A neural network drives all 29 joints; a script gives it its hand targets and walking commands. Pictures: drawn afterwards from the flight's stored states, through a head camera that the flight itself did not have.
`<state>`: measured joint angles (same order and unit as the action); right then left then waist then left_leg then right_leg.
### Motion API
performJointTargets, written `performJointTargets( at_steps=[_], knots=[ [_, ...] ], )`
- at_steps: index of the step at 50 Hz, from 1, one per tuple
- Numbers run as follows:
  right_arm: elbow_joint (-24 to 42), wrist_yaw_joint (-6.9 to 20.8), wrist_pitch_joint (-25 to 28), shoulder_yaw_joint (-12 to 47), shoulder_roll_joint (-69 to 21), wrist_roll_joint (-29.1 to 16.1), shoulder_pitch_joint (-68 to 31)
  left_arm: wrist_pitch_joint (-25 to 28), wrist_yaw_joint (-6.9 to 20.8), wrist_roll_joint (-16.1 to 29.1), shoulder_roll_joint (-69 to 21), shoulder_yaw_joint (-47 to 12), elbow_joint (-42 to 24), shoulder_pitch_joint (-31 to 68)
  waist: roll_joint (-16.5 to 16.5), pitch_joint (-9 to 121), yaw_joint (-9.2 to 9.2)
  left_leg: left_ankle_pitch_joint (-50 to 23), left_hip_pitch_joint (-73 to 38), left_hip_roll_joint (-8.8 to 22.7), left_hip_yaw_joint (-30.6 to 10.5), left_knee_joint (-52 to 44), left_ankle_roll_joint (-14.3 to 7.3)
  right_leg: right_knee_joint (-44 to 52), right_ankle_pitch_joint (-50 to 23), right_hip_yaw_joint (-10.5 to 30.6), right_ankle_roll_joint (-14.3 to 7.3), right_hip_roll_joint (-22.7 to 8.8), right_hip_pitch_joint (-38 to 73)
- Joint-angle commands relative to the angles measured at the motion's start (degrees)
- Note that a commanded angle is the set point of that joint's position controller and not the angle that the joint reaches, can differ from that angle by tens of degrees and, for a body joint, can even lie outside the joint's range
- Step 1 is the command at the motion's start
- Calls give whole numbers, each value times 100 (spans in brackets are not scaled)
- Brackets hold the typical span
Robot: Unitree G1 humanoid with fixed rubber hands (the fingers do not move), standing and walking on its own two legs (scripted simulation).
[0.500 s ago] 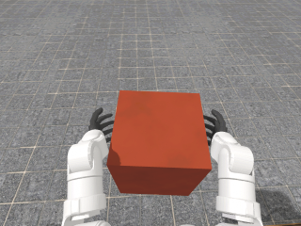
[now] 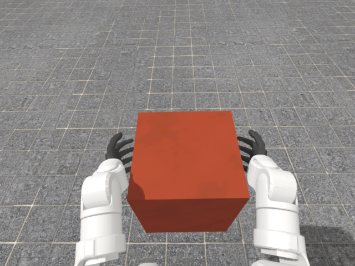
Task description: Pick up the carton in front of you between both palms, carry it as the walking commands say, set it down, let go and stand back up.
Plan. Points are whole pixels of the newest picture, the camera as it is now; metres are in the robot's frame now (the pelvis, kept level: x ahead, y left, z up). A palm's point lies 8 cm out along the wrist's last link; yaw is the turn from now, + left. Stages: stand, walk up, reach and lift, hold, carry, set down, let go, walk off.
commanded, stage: carry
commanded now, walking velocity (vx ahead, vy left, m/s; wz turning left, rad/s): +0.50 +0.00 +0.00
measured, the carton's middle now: (185, 176) +0.33 +0.01 -0.01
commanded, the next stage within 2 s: hold in 1.94 s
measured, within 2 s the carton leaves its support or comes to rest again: neither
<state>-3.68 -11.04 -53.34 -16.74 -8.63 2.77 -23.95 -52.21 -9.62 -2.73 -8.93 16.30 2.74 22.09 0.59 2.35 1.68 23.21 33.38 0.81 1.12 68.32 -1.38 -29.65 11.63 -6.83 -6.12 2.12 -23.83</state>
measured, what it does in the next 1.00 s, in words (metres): walks ahead: left foot, then right foot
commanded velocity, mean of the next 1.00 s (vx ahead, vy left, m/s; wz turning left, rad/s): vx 0.17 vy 0.00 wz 0.00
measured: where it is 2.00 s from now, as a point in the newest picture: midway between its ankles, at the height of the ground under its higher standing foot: (181, 229)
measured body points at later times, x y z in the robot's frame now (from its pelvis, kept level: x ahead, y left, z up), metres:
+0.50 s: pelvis +0.29 +0.05 +0.02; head +0.31 +0.06 +0.47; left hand +0.60 +0.19 +0.09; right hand +0.59 -0.12 +0.09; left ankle +0.29 +0.12 -0.73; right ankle +0.28 -0.08 -0.67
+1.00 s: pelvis +0.46 +0.02 +0.00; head +0.42 +0.01 +0.45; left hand +0.69 +0.18 +0.08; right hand +0.71 -0.13 +0.07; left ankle +0.34 +0.13 -0.73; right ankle +0.49 -0.07 -0.73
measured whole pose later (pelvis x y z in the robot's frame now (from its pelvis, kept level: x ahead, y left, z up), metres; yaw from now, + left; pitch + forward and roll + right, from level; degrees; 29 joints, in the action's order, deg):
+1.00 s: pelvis +0.46 +0.02 +0.00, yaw +1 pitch +3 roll -1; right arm 22.9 -7.6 -65.4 -3.0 -7.4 3.1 2.1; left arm -64.6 -7.5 -2.3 -7.5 2.8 -23.1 -3.1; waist 1.9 10.6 0.8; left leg 24.8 6.3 3.5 5.5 28.2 1.2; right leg -30.3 13.0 -12.3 -2.8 -1.7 -20.5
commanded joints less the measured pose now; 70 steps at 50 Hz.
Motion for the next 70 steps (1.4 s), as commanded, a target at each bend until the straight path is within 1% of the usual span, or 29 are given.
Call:
performJointTargets(
  at_steps=[1,5,11,12,14,15,16,17,18,20,21,22,25,27,29,31,33,34,35,36,37,38,41,42,44,49,54,63,70],
  knots=[
    [638,-3,369,3545,-4675,-741,-3404,329,105,1203,-4646,-3831,-932,4012,-539,2552,-50,-400,688,325,-42,-645,83,1168,-1084,2020,-731,-1726,2449],
    [884,-55,484,3623,-4401,-749,-3202,420,59,1201,-4367,-3856,-1012,3576,-648,2414,51,-1155,628,307,232,-1942,163,1167,-2066,1440,-587,-1533,2773],
    [1307,-89,321,3671,-3889,-920,-2930,265,-98,1144,-3826,-3792,-1350,3080,-827,2105,214,-1886,147,-48,619,-3576,35,691,-3224,844,-256,-1290,3330],
    [1357,-90,252,3655,-3801,-938,-2808,197,-126,1107,-3747,-3780,-1392,2952,-865,2063,176,-1986,-159,-113,721,-3958,4,532,-3512,754,-161,-1274,3314],
    [1389,-83,92,3601,-3670,-956,-2433,23,-163,1042,-3625,-3759,-1482,2684,-659,2413,-195,-2373,-2021,-274,1057,-4731,-114,-572,-4051,221,153,-1066,2684],
    [1403,-70,-1,3580,-3607,-944,-2202,-75,-173,1018,-3546,-3760,-1539,2619,-349,2783,-356,-2341,-3479,337,356,-4585,-274,-1429,-2780,229,379,-1015,1647],
    [1462,-88,-92,3521,-3409,-883,-2162,-196,-169,1062,-3590,-3791,-1614,2464,766,3455,-287,-3095,-5228,2023,-1947,-4179,-938,-2819,-537,256,640,-609,-60],
    [1423,-116,-155,3564,-3459,-925,-1937,-310,-158,1139,-3535,-3809,-1736,2358,1738,3320,-390,-3267,-5734,2320,-3162,-4639,-1476,-3854,1840,387,688,130,-1500],
    [1620,-91,-231,3569,-3544,-957,-1834,-386,-156,1220,-3615,-3876,-1859,2429,1352,3014,-328,-3132,-5581,2259,-2909,-4682,-1438,-4297,1859,698,581,-206,-2030],
    [2045,35,-344,3809,-3864,-1085,-1820,-506,-96,1219,-3907,-3881,-1996,2294,351,2417,-310,-4167,-4701,2009,-1865,-4866,-1034,-3676,1341,701,620,-604,-1903],
    [2277,116,-380,3938,-4006,-1115,-1772,-553,-47,1160,-4032,-3912,-2046,2039,246,2249,-273,-4276,-4309,1876,-1453,-5040,-817,-3051,1130,667,677,-705,-1614],
    [2445,201,-417,4054,-4185,-1167,-1640,-589,-6,1107,-4129,-3962,-2139,1817,326,2211,-259,-4545,-4127,1762,-1037,-5125,-641,-2562,1020,546,732,-672,-1307],
    [2932,357,-535,4216,-4454,-1313,-1030,-701,72,1118,-4532,-4257,-2551,1069,698,2265,-211,-5765,-3959,1392,-137,-5008,-516,-1515,601,154,829,-385,-693],
    [3203,410,-629,4289,-4484,-1364,-623,-752,95,1127,-4579,-4341,-2915,644,927,2225,-200,-6253,-3871,1226,267,-4903,-420,-849,101,-55,827,-231,-410],
    [3418,453,-722,4311,-4433,-1373,-215,-830,117,1140,-4521,-4437,-3264,376,1053,2182,-235,-6150,-3797,1161,470,-4796,-360,-406,-424,-206,807,-188,-152],
    [3566,483,-828,4340,-4349,-1335,170,-932,168,1164,-4417,-4510,-3518,97,971,2084,-251,-5466,-3616,1042,588,-4557,-275,159,-1062,-368,803,-187,274],
    [3647,502,-949,4390,-4228,-1255,510,-1055,250,1153,-4266,-4531,-3651,-247,638,1884,-201,-4384,-3037,840,697,-4054,4,1212,-2205,-435,815,-318,1218],
    [3661,500,-1005,4411,-4122,-1203,626,-1125,294,1130,-4152,-4507,-3683,-386,455,1866,-204,-3557,-2399,825,582,-3852,190,1224,-2942,-39,748,-775,1979],
    [3727,490,-1077,4415,-3959,-1155,575,-1186,316,1095,-3969,-4440,-3665,-462,-294,2190,-195,-1798,-1696,662,599,-3342,419,491,-5670,858,428,-1768,3005],
    [3759,473,-1155,4482,-3878,-1196,635,-1219,316,1087,-3880,-4406,-3597,-463,-838,2455,-170,-109,-975,448,360,-3317,496,87,-6695,1225,-162,-2267,3873],
    [3881,478,-1207,4575,-3789,-1225,666,-1221,321,1126,-3905,-4371,-3513,-692,-1086,2529,-147,362,-1092,423,354,-3416,509,367,-5982,1427,-345,-2325,3610],
    [3919,495,-1222,4659,-3860,-1274,556,-1218,339,1131,-3991,-4360,-3521,-682,-1085,2388,-160,437,-1391,396,362,-3783,507,633,-5221,1375,-275,-2161,3195],
    [3886,568,-1165,4766,-4109,-1310,470,-1187,416,1117,-4134,-4379,-3565,-603,-684,2077,-161,-604,-2275,582,278,-4807,440,736,-2925,760,249,-1582,2186],
    [3825,583,-1139,4771,-4155,-1255,458,-1183,452,1140,-4152,-4440,-3621,-472,-352,1955,-158,-1164,-2279,709,210,-4641,399,534,-2956,554,314,-1440,2116],
    [3687,613,-1127,4736,-4061,-1160,625,-1179,502,1157,-4085,-4536,-3533,-543,-202,1908,-153,-2132,-2421,799,262,-4347,384,250,-3330,463,319,-1320,1950],
    [3180,659,-1045,4521,-3434,-933,570,-1122,575,1057,-3429,-4544,-3130,-309,72,1794,-168,-2837,-2351,811,211,-4085,305,-163,-3332,345,287,-1255,1689],
    [2512,765,-822,4131,-2884,-706,293,-915,668,789,-2916,-4123,-2426,-68,59,1571,-155,-2932,-2228,845,143,-4086,203,-266,-2784,253,328,-1201,1475],
    [1636,1211,-96,4044,-3398,-597,-606,-205,1095,555,-3370,-3951,-1501,688,25,1570,-154,-2372,-2100,798,85,-4238,107,-121,-2119,264,382,-1200,1509],
    [506,1620,637,3657,-3817,-303,-1059,544,1484,208,-3732,-3586,-426,1175,32,1580,-155,-1838,-1998,765,41,-4336,29,59,-1583,291,384,-1174,1447]
  ],
)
